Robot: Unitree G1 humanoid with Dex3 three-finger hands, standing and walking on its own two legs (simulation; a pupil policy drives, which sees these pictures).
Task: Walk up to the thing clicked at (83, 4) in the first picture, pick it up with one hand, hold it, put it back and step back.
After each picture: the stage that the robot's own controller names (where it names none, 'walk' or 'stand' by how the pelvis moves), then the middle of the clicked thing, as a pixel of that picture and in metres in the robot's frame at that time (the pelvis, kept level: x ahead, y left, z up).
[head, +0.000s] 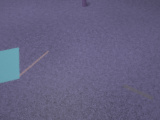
stand; out of the picture +2.34 +0.01 -0.66
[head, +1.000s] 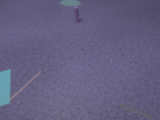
walk; (76, 15) +2.20 +0.25 -0.65
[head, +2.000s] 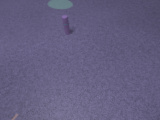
walk; (66, 25) +1.60 +0.36 -0.65
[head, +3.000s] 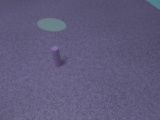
walk; (56, 57) +1.10 +0.34 -0.65
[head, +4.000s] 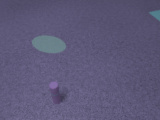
walk; (55, 93) +0.69 +0.26 -0.63
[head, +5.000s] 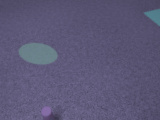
stand; (48, 118) +0.45 +0.24 -0.63
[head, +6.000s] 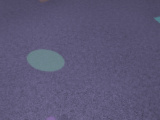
stand; out of the picture +0.41 +0.24 -0.66
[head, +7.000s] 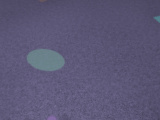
stand; out of the picture +0.41 +0.24 -0.66
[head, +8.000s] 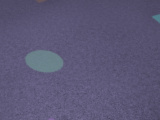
stand; out of the picture +0.39 +0.24 -0.66
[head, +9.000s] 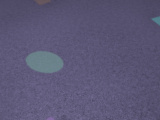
stand; out of the picture +0.41 +0.25 -0.66
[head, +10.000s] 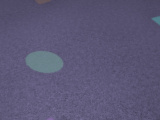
stand; out of the picture +0.41 +0.25 -0.66
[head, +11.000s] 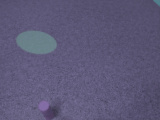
go down; (46, 111) +0.43 +0.25 -0.63
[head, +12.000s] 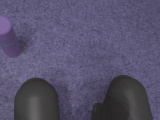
go down; (7, 40) +0.49 +0.29 -0.22
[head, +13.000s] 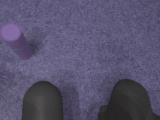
close in; (19, 44) +0.49 +0.28 -0.25
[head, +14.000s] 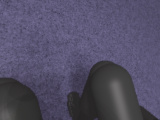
close in; out of the picture +0.47 +0.32 -0.16
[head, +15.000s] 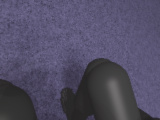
lift; out of the picture +0.45 +0.33 -0.16
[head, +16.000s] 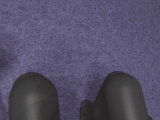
lift; out of the picture +0.36 +0.30 -0.12
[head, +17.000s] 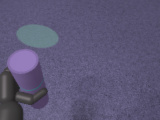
hold; (32, 84) +0.32 +0.18 +0.04
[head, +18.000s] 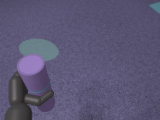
hold; (40, 87) +0.33 +0.16 +0.03
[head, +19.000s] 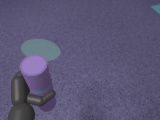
crouch; (41, 87) +0.33 +0.16 +0.02
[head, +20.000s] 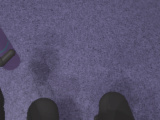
crouch; out of the picture +0.45 +0.25 -0.05
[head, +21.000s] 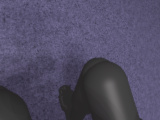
lower; out of the picture +0.47 +0.31 -0.18
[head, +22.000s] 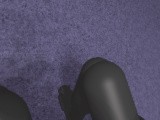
lower; out of the picture +0.47 +0.32 -0.17
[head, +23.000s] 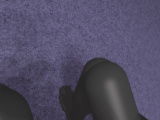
lower; out of the picture +0.46 +0.33 -0.17
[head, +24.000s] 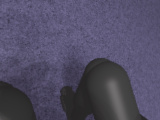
lower; out of the picture +0.45 +0.33 -0.17
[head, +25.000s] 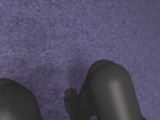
loosen; out of the picture +0.45 +0.30 -0.16
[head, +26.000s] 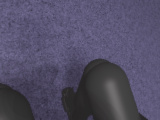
withdraw; out of the picture +0.45 +0.30 -0.17
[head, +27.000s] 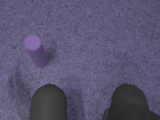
walk; (37, 53) +0.49 +0.23 -0.28
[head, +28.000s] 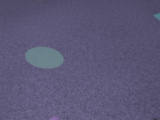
stand; out of the picture +0.41 +0.20 -0.59
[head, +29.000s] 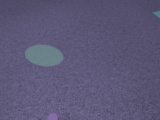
stand; out of the picture +0.42 +0.22 -0.60
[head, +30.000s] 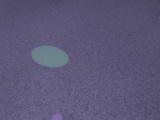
stand; out of the picture +0.42 +0.20 -0.63
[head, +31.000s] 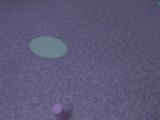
walk; (59, 114) +0.44 +0.21 -0.64
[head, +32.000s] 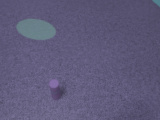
walk; (55, 90) +0.56 +0.19 -0.64
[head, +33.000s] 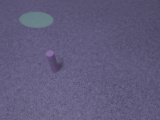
walk; (52, 62) +0.86 +0.33 -0.62
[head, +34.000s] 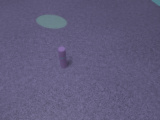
stand; (62, 57) +1.04 +0.23 -0.64
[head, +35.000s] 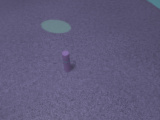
stand; (66, 61) +1.05 +0.21 -0.66
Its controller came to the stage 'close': yes
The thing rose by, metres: 0.68
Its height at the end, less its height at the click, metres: +0.00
